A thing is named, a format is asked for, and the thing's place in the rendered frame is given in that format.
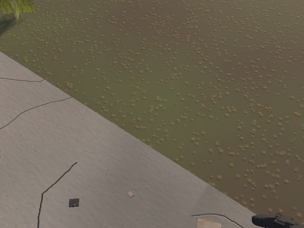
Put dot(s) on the robot right hand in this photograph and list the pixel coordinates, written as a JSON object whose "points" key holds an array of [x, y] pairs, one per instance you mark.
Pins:
{"points": [[275, 221]]}

